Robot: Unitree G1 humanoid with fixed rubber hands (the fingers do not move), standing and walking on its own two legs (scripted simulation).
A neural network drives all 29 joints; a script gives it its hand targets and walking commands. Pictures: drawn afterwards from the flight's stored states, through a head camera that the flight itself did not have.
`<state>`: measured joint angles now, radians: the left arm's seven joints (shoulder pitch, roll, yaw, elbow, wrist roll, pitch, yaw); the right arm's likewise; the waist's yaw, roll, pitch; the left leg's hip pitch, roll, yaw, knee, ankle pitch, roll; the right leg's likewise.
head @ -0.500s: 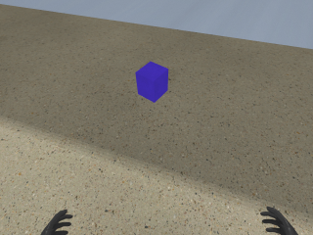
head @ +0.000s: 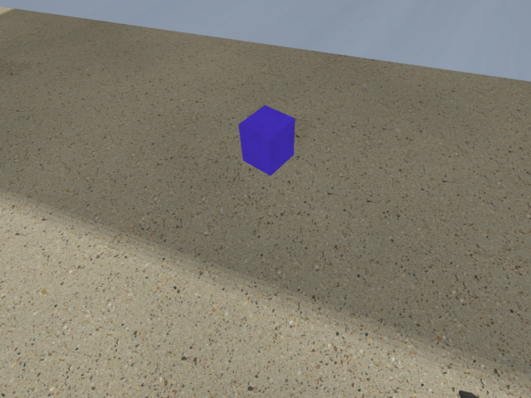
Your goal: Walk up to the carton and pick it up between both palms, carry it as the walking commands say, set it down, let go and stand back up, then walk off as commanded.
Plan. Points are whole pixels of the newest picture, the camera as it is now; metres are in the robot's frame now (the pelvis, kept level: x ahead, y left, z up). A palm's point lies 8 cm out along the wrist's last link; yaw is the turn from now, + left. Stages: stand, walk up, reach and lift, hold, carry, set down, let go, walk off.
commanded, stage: walk up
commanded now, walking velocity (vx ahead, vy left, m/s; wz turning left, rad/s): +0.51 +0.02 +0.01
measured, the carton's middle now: (267, 140) +1.41 +0.08 -0.64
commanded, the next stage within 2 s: none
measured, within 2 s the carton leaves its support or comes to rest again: neither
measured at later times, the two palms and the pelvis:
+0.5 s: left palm (105, 364) +0.19 +0.32 -0.14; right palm (395, 334) +0.24 -0.18 -0.11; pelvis +0.19 +0.07 +0.01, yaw +0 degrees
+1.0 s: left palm (174, 217) +0.49 +0.25 -0.10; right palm (401, 251) +0.43 -0.25 -0.15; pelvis +0.43 -0.01 +0.01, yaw +0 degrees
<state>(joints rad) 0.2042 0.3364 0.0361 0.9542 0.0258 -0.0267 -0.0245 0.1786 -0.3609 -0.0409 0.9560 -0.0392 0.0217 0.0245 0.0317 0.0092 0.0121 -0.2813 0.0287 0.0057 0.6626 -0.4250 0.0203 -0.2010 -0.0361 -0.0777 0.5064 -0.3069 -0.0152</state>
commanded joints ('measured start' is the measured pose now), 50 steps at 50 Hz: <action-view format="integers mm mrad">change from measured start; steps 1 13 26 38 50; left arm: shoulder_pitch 238 280 116 -246 75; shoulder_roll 223 56 -79 -57 -9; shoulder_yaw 42 23 16 22 23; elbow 28 113 40 -94 17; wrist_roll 7 -6 6 -6 -6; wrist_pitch -5 -55 11 -5 -65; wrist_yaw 22 15 -20 -37 13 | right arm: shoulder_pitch -239 -237 152 323 256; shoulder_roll -42 71 47 21 127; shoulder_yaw -5 6 -18 -21 -13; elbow -179 -153 5 100 61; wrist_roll -12 19 24 5 4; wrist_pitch -35 -59 -127 -101 -32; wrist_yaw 8 31 -13 -39 15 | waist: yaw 105 43 -29 -89 -49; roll -160 -212 116 226 -184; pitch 101 98 36 114 34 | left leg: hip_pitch -564 -153 141 189 -221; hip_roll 70 17 270 217 113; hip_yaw -54 117 -102 67 9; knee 351 -78 -454 -453 459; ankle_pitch -9 195 448 426 259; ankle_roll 5 -46 74 79 -42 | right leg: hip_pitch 228 136 -388 -205 -9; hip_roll -477 -243 -114 -33 -272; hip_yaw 719 134 60 -65 154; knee -478 -324 605 77 -280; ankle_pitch -560 266 146 130 261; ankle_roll -160 -93 63 43 -39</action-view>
